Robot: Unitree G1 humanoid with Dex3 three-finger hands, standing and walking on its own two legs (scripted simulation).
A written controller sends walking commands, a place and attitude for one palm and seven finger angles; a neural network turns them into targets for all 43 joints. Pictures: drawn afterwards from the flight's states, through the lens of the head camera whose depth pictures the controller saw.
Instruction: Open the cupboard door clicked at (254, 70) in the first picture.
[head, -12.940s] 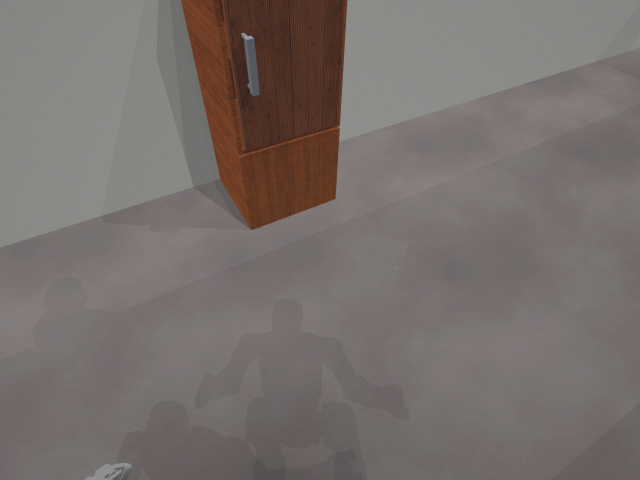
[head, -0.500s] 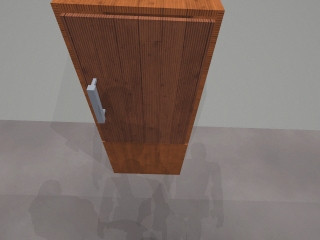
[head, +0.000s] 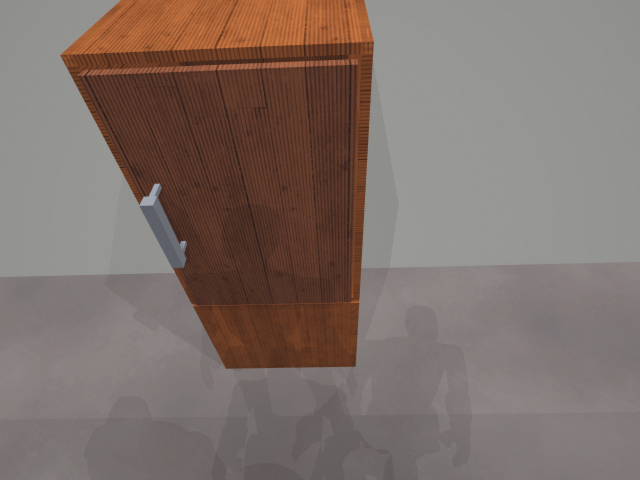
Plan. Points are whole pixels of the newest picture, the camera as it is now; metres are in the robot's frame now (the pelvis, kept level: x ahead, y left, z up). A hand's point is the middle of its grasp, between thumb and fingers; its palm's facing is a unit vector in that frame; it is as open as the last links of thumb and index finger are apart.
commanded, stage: come to a stop and stand still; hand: left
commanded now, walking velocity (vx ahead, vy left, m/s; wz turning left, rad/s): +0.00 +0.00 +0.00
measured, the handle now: (168, 227) +0.55 +0.32 -0.04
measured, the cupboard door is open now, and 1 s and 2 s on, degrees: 0 0 0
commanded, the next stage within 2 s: look again from close up in 0.50 s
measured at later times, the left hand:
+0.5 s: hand out of the picture +0.02 +0.14 -0.17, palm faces +0.02 -0.98 -0.22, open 7.3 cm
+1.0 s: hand out of the picture +0.02 +0.14 -0.17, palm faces +0.04 -0.98 -0.20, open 7.3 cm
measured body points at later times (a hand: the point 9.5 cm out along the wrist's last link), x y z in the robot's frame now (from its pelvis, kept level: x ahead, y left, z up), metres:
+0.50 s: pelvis +0.01 -0.04 +0.00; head +0.02 -0.05 +0.45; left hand +0.02 +0.19 -0.15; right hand +0.00 -0.26 -0.17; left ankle -0.03 +0.10 -0.74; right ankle +0.00 -0.09 -0.74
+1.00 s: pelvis +0.02 -0.03 +0.00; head +0.03 -0.03 +0.45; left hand +0.02 +0.20 -0.16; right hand +0.01 -0.23 -0.16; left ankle -0.03 +0.10 -0.74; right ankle +0.00 -0.09 -0.74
